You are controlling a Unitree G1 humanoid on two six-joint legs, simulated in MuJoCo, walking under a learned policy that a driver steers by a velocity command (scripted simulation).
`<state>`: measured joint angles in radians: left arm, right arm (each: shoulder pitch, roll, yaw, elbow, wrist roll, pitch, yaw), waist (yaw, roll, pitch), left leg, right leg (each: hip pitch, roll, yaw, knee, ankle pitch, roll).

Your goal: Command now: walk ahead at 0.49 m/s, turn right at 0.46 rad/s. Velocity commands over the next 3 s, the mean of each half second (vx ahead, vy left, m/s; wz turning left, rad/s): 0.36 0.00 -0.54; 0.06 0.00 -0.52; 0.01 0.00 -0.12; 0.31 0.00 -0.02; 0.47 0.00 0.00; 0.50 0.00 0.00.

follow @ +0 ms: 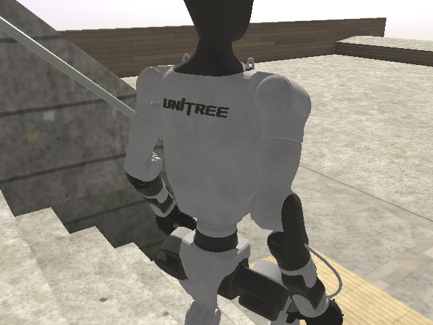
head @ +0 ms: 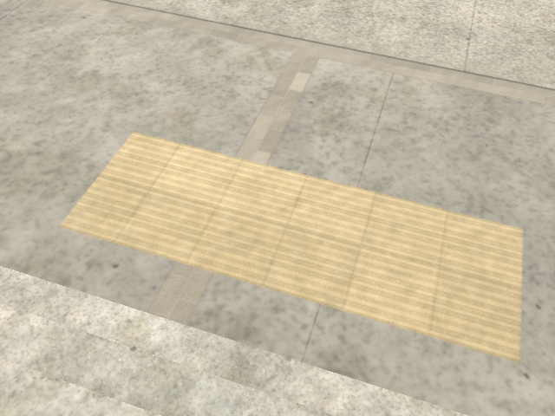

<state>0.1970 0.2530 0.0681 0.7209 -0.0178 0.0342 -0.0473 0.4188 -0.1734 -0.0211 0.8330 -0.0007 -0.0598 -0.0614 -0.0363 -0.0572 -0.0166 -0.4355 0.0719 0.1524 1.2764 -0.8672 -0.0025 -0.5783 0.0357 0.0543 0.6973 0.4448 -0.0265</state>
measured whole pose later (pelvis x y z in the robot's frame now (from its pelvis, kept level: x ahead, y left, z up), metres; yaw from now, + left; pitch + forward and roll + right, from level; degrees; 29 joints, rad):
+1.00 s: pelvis +0.25 +0.01 -0.29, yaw -32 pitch -2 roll -1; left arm 0.03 0.11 -0.06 0.44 -0.05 0.11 0.06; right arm 0.38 -0.27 0.06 0.67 -0.02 0.07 -0.09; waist -0.08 -0.04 0.02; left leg -0.27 0.04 0.08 0.45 -0.14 0.03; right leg -0.95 0.04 0.08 2.27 -0.67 0.12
